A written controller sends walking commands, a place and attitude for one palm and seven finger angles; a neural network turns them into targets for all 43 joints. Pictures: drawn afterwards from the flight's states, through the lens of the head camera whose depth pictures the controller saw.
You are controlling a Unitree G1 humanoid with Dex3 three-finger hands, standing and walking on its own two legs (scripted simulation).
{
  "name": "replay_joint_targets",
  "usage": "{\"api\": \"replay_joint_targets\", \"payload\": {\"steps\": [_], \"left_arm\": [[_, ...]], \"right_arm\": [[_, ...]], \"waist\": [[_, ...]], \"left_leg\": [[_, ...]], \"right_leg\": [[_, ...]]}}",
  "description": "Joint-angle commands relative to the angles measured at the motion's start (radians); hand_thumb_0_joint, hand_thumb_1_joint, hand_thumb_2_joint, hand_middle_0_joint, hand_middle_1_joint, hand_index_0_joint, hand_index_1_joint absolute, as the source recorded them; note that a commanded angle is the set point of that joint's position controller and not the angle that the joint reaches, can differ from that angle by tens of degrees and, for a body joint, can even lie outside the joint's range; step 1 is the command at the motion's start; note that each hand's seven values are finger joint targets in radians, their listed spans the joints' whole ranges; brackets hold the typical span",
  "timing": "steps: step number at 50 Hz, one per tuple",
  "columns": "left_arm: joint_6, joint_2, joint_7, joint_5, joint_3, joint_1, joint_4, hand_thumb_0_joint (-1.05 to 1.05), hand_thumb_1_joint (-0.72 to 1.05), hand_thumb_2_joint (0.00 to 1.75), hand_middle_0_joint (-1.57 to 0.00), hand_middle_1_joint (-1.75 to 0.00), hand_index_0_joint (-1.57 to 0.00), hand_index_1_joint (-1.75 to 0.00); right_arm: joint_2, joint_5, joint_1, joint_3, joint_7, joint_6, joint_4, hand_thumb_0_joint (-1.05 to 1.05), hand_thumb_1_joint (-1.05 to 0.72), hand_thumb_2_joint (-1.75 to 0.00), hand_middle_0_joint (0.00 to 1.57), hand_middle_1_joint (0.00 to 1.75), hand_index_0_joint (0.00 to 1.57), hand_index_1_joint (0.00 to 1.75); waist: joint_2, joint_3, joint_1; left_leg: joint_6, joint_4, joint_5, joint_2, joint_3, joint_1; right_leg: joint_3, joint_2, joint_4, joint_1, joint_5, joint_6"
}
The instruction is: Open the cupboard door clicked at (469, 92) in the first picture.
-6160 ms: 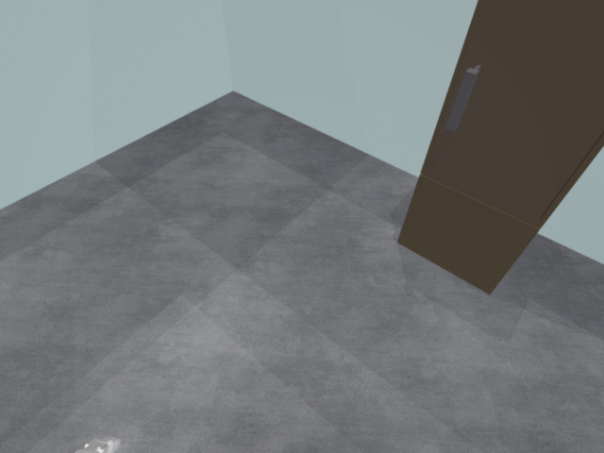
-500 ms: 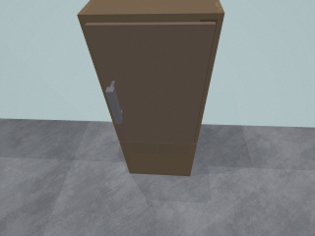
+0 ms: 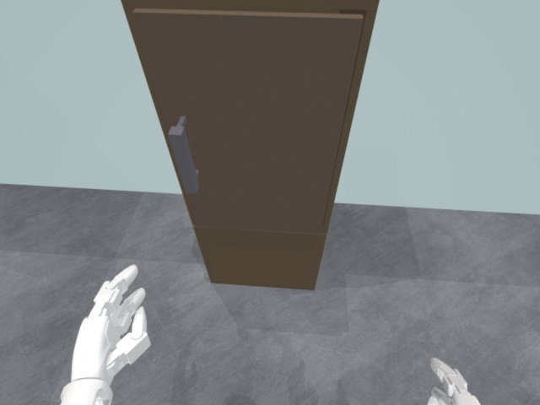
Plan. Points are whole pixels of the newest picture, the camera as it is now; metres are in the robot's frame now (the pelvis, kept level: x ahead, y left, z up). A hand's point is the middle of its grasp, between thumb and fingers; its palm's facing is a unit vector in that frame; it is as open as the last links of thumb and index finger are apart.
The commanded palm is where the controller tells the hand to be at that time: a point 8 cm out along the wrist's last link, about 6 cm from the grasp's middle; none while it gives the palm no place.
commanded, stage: raise the hand with hooked fingers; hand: left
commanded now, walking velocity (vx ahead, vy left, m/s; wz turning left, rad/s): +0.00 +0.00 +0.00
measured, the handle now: (187, 155) +0.61 +0.21 -0.01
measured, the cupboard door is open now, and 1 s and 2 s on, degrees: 0 0 0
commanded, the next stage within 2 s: move the hooked fingers beside the handle in 1.88 s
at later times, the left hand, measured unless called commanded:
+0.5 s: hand (123, 360) +0.19 +0.22 -0.03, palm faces -0.08 -1.00 -0.05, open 10.4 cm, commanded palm +0.17 +0.29 -0.02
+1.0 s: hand (97, 326) +0.23 +0.27 -0.02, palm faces -0.02 -1.00 -0.07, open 13.2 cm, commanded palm +0.21 +0.33 -0.01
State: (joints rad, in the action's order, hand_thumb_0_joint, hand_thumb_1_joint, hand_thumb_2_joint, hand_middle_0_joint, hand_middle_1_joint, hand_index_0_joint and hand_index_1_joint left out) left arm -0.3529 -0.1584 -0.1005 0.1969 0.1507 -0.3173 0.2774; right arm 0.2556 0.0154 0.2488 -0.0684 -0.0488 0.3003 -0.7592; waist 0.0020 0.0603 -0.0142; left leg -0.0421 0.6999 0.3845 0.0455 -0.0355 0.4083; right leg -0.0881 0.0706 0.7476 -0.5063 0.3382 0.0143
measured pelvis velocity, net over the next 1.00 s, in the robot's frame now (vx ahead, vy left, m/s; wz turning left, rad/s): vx -0.02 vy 0.03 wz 0.00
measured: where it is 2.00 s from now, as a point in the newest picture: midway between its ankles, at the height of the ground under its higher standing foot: outside the picture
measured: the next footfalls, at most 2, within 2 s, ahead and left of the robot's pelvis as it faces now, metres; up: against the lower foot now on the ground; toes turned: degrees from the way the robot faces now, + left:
none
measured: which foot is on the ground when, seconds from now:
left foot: down 0.00-1.00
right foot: down 0.00-1.00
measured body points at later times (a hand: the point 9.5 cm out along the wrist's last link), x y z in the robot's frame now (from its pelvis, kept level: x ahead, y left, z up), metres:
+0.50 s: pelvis -0.04 +0.02 -0.08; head +0.03 +0.04 +0.37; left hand +0.19 +0.28 -0.03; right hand +0.13 -0.18 -0.16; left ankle -0.02 +0.15 -0.71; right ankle +0.02 -0.11 -0.71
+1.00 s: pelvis -0.02 +0.03 -0.06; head +0.05 +0.06 +0.39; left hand +0.23 +0.33 -0.01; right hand +0.16 -0.22 -0.12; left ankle -0.02 +0.15 -0.71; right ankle +0.02 -0.11 -0.71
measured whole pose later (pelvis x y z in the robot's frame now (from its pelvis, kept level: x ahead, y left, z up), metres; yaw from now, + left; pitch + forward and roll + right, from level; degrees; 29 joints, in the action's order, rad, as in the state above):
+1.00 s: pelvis -0.02 +0.03 -0.06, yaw +0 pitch +14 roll -2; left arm -0.34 -0.35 -0.42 0.32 0.33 -0.19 0.17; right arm 0.27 0.03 0.24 0.01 -0.06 0.25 -0.51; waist 0.01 0.11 -0.01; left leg -0.01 1.15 0.56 0.04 0.03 0.84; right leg -0.08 0.06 1.07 -0.87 0.44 -0.02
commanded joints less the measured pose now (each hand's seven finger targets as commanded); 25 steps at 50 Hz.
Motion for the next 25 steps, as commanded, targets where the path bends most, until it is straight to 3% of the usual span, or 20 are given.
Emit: {"api": "replay_joint_targets", "payload": {"steps": [1,2,3,5,7,8,11,12,13,15,17,22,24,25], "left_arm": [[-0.338,-0.1,-0.264,0.068,0.114,-0.187,-0.003,0.0,0.62,0.78,-0.22,-0.48,-0.22,-0.48],[-0.374,-0.145,-0.336,0.084,0.148,-0.183,0.028,0.0,0.6,0.77,-0.22,-0.5,-0.22,-0.5],[-0.366,-0.169,-0.377,0.107,0.172,-0.168,0.0,0.0,0.57,0.76,-0.22,-0.51,-0.22,-0.51],[-0.293,-0.169,-0.414,0.156,0.162,-0.106,-0.123,0.0,0.53,0.74,-0.23,-0.54,-0.23,-0.54],[-0.23,-0.195,-0.396,0.186,0.167,0.042,-0.246,0.0,0.48,0.72,-0.23,-0.57,-0.23,-0.57],[-0.216,-0.209,-0.372,0.18,0.182,0.057,-0.301,0.0,0.46,0.71,-0.23,-0.58,-0.23,-0.58],[-0.221,-0.202,-0.289,0.126,0.133,0.127,-0.514,0.0,0.39,0.68,-0.24,-0.63,-0.24,-0.63],[-0.218,-0.221,-0.271,0.113,0.122,0.173,-0.563,0.0,0.36,0.67,-0.24,-0.64,-0.24,-0.64],[-0.209,-0.221,-0.258,0.089,0.116,0.158,-0.578,0.0,0.34,0.66,-0.24,-0.66,-0.24,-0.66],[-0.178,-0.198,-0.25,0.078,0.099,0.11,-0.533,0.0,0.29,0.64,-0.24,-0.69,-0.24,-0.69],[-0.128,-0.225,-0.265,0.081,0.116,0.114,-0.462,0.0,0.25,0.62,-0.25,-0.72,-0.25,-0.72],[-0.018,-0.248,-0.276,0.114,0.179,0.05,-0.401,0.0,0.13,0.57,-0.25,-0.8,-0.25,-0.8],[-0.011,-0.263,-0.265,0.122,0.208,0.046,-0.417,0.0,0.08,0.55,-0.26,-0.82,-0.26,-0.82],[-0.011,-0.249,-0.259,0.127,0.205,0.042,-0.405,0.0,0.06,0.54,-0.26,-0.84,-0.26,-0.84]], "right_arm": [[0.11,-0.004,-0.112,-0.052,0.045,0.082,0.263,0.0,-0.9,-0.9,0.2,0.3,0.2,0.3],[0.12,0.002,-0.103,-0.056,0.057,0.081,0.288,0.0,-0.9,-0.9,0.2,0.3,0.2,0.3],[0.128,0.011,-0.119,-0.058,0.058,0.072,0.324,0.0,-0.9,-0.9,0.2,0.3,0.2,0.3],[0.133,0.024,-0.149,-0.053,0.045,0.053,0.411,0.0,-0.9,-0.9,0.2,0.3,0.2,0.3],[0.134,0.023,-0.137,-0.04,0.027,0.04,0.451,0.0,-0.9,-0.9,0.2,0.3,0.2,0.3],[0.129,0.024,-0.115,-0.042,0.019,0.036,0.451,0.0,-0.9,-0.9,0.2,0.3,0.2,0.3],[0.114,0.012,-0.066,-0.026,0.006,0.029,0.433,0.0,-0.9,-0.9,0.2,0.3,0.2,0.3],[0.124,0.003,-0.054,-0.013,0.001,0.024,0.425,0.0,-0.9,-0.9,0.2,0.3,0.2,0.3],[0.121,0.002,-0.053,-0.012,0.0,0.019,0.414,0.0,-0.9,-0.9,0.2,0.3,0.2,0.3],[0.114,0.006,-0.052,-0.005,-0.003,0.015,0.392,0.0,-0.9,-0.9,0.2,0.3,0.2,0.3],[0.122,0.009,-0.068,0.006,-0.011,0.009,0.378,0.0,-0.9,-0.9,0.2,0.3,0.2,0.3],[0.11,0.018,-0.101,0.019,-0.016,0.006,0.386,0.0,-0.9,-0.9,0.2,0.3,0.2,0.3],[0.108,0.017,-0.091,0.02,-0.014,0.006,0.388,0.0,-0.9,-0.9,0.2,0.3,0.2,0.3],[0.105,0.017,-0.09,0.021,-0.013,0.007,0.387,0.0,-0.9,-0.9,0.2,0.3,0.2,0.3]], "waist": [[0.155,0.115,0.072],[0.111,0.131,0.076],[0.102,0.187,0.084],[0.072,0.235,0.08],[0.073,0.219,0.044],[0.044,0.241,0.038],[-0.098,0.302,0.01],[-0.091,0.302,-0.013],[-0.123,0.322,-0.008],[-0.115,0.3,-0.017],[-0.091,0.252,-0.019],[-0.069,0.288,0.025],[-0.035,0.327,0.032],[-0.022,0.304,0.028]], "left_leg": [[0.031,0.203,-0.091,-0.086,-0.005,0.368],[0.03,0.262,-0.089,-0.085,-0.002,0.406],[0.037,0.292,-0.067,-0.092,-0.016,0.443],[0.052,0.324,-0.011,-0.105,-0.028,0.477],[0.06,0.357,0.047,-0.094,-0.006,0.516],[0.063,0.365,0.047,-0.081,-0.004,0.5],[0.067,0.365,-0.009,-0.058,0.02,0.423],[0.07,0.376,-0.024,-0.05,0.035,0.421],[0.068,0.369,-0.033,-0.047,0.041,0.407],[0.065,0.357,-0.037,-0.046,0.055,0.41],[0.063,0.35,-0.01,-0.045,0.068,0.442],[0.056,0.28,0.013,-0.054,0.079,0.439],[0.055,0.263,-0.001,-0.055,0.079,0.43],[0.054,0.259,0.015,-0.056,0.076,0.437]], "right_leg": [[0.11,-0.015,0.088,-0.044,-0.035,0.008],[0.159,0.0,0.127,-0.052,-0.057,0.016],[0.183,0.005,0.135,-0.05,-0.021,0.012],[0.21,0.002,0.119,-0.071,0.105,0.005],[0.212,-0.019,0.121,-0.15,0.256,0.003],[0.201,-0.028,0.135,-0.164,0.264,0.0],[0.136,-0.053,0.215,-0.202,0.129,0.008],[0.109,-0.068,0.253,-0.231,0.091,0.012],[0.096,-0.066,0.26,-0.241,0.071,0.014],[0.065,-0.072,0.263,-0.253,0.055,0.011],[0.051,-0.08,0.254,-0.267,0.093,0.013],[0.032,-0.074,0.222,-0.204,0.137,0.009],[0.023,-0.069,0.217,-0.18,0.131,0.004],[0.026,-0.069,0.205,-0.189,0.153,0.001]]}}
